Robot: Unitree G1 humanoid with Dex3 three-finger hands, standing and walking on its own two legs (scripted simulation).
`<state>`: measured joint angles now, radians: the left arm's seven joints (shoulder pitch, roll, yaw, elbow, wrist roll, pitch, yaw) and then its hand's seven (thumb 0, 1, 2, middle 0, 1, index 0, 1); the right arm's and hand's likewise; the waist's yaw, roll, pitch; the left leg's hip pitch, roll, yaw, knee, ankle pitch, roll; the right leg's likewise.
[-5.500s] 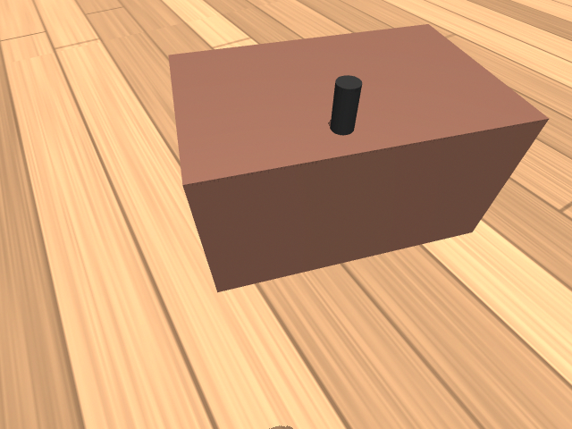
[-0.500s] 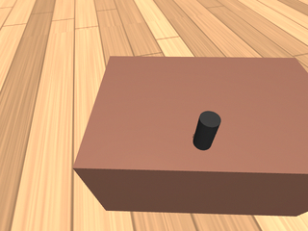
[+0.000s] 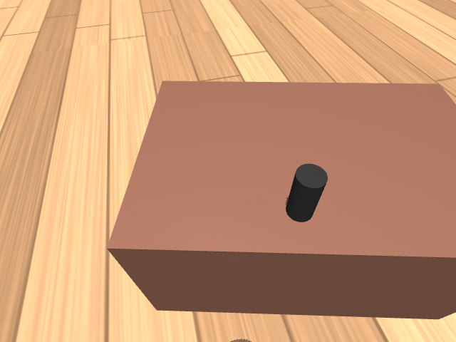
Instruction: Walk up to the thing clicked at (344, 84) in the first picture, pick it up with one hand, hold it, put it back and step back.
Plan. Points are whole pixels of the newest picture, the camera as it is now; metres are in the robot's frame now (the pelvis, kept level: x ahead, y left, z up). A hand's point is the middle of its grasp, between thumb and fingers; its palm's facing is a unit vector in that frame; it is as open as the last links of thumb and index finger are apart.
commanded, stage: stand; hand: right
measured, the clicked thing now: (304, 194) +0.48 -0.17 -0.11
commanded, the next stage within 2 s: rise first in 0.74 s
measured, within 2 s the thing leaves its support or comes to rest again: neither
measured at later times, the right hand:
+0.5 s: hand out of the picture +0.07 -0.25 -0.16, palm faces -0.03 +0.94 -0.33, open 7.4 cm
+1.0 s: hand out of the picture +0.15 -0.24 -0.15, palm faces +0.12 +0.94 -0.31, open 9.5 cm
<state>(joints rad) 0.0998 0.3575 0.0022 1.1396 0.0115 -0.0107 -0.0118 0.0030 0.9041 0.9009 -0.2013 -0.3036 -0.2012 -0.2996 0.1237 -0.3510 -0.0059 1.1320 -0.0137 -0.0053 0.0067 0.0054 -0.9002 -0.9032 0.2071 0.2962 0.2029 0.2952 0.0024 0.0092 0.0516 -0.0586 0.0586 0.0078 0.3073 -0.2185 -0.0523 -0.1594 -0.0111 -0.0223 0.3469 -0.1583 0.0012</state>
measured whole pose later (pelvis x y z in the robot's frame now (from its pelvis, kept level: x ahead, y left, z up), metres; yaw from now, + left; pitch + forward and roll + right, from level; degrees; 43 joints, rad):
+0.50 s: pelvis +0.01 +0.00 +0.00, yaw +0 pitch -2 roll +0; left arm 0.10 0.36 0.00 1.14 0.01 -0.01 -0.01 0.00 0.90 0.90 -0.20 -0.30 -0.20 -0.30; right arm 0.12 -0.35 0.00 1.12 -0.01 -0.01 0.01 0.01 -0.90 -0.90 0.21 0.30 0.20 0.30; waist 0.00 0.01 0.05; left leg -0.05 0.06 0.01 0.30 -0.22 -0.05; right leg -0.15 -0.01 -0.02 0.34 -0.16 0.00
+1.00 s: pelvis -0.01 +0.01 -0.01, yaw +0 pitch +3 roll +0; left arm 0.04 0.31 0.08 0.93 -0.05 -0.09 0.04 0.01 0.66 0.66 -0.10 -0.16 -0.09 -0.16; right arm 0.02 -0.30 -0.09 0.95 0.05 -0.06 -0.03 0.01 -0.66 -0.66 0.13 0.15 0.12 0.15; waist 0.00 0.00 0.07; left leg -0.26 0.05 0.01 0.50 -0.29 -0.04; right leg -0.35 -0.02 -0.02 0.50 -0.21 0.01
